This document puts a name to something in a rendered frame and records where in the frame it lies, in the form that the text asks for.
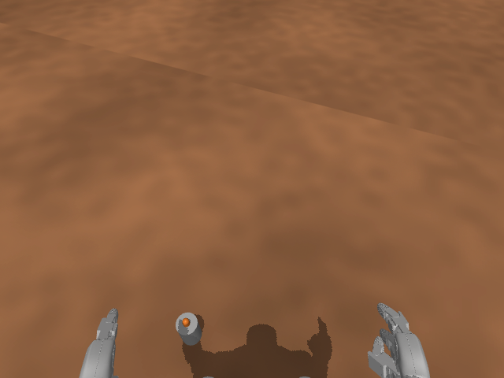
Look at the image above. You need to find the bottle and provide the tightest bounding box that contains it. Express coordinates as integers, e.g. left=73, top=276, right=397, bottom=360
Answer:
left=176, top=313, right=202, bottom=346

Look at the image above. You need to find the left robot hand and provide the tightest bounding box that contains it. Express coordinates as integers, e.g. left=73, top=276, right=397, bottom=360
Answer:
left=79, top=308, right=119, bottom=378

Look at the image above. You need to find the right robot hand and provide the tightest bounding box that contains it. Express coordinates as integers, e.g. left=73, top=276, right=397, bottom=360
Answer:
left=368, top=302, right=430, bottom=378

